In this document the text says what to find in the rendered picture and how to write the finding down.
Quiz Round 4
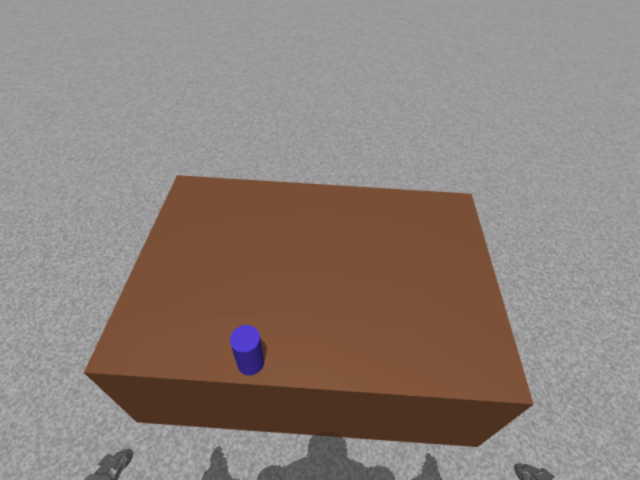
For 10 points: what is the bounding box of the right robot hand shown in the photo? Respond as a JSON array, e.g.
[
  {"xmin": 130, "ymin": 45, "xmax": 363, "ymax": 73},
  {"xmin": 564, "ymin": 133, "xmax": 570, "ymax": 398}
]
[{"xmin": 514, "ymin": 463, "xmax": 556, "ymax": 480}]

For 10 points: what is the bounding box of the left robot hand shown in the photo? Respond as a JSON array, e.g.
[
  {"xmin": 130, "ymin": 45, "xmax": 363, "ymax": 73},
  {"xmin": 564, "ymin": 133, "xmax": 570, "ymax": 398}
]
[{"xmin": 84, "ymin": 449, "xmax": 133, "ymax": 480}]

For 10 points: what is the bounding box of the can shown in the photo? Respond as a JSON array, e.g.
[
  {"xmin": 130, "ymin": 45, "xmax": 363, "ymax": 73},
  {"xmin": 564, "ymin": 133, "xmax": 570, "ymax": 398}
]
[{"xmin": 230, "ymin": 325, "xmax": 264, "ymax": 376}]

